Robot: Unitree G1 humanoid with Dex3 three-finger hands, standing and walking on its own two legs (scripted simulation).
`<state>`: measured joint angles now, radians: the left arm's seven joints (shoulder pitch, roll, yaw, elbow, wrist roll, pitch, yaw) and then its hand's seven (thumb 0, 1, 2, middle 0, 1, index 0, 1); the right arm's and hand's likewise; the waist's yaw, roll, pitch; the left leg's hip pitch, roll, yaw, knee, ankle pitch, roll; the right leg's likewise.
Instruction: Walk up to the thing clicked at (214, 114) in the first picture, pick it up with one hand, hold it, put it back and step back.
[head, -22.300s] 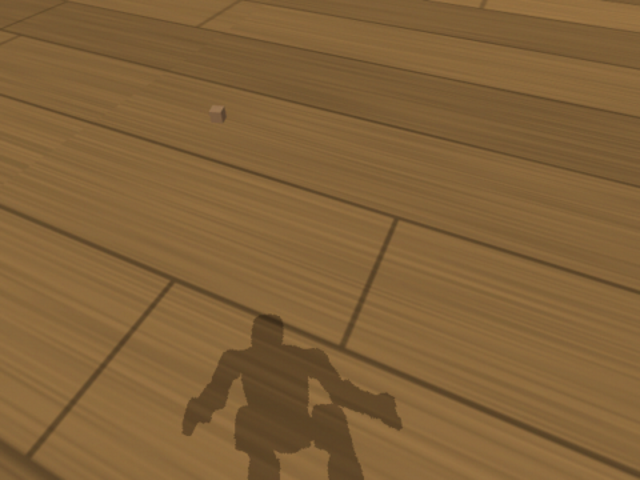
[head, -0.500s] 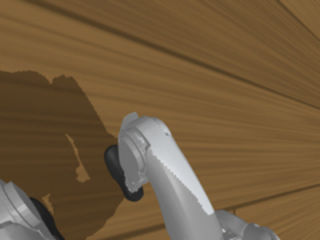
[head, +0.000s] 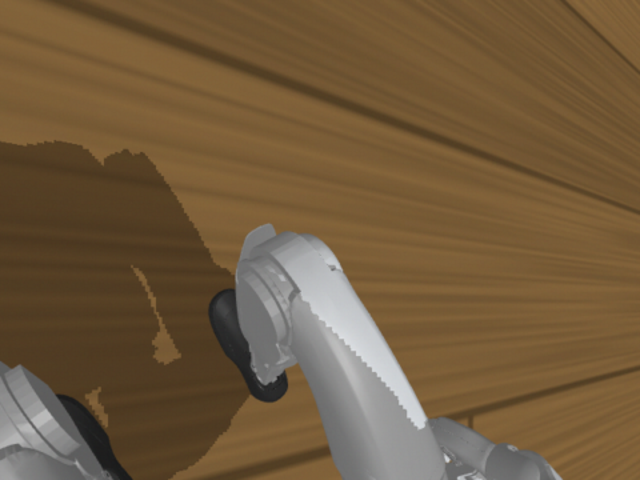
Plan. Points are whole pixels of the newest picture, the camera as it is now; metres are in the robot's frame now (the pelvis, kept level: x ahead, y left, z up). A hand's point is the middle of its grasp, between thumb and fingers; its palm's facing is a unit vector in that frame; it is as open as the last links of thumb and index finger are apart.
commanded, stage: close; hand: left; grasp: from above
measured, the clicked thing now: out of the picture +0.44 +0.37 -0.29
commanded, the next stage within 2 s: none
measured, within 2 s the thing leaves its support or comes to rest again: neither
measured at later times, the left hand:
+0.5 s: hand out of the picture +0.43 +0.36 -0.26, palm faces +0.06 -0.47 -0.88, open 11.8 cm
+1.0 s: hand out of the picture +0.43 +0.35 -0.26, palm faces +0.06 -0.47 -0.88, open 11.5 cm
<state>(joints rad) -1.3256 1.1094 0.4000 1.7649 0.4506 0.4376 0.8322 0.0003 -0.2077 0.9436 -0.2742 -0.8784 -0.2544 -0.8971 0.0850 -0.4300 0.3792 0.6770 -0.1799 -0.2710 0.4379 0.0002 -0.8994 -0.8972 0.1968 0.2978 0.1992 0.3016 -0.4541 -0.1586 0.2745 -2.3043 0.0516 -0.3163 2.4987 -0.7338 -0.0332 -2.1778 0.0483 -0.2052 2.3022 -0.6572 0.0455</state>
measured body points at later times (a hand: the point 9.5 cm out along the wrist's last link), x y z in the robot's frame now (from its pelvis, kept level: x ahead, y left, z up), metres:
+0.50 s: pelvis +0.00 +0.00 +0.00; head +0.31 +0.12 +0.30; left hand +0.43 +0.38 -0.21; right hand +0.01 -0.25 -0.04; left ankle +0.06 +0.14 -0.29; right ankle +0.12 -0.12 -0.29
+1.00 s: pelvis +0.00 +0.00 +0.00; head +0.31 +0.12 +0.30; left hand +0.43 +0.38 -0.21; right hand +0.01 -0.25 -0.04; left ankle +0.06 +0.14 -0.29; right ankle +0.12 -0.12 -0.29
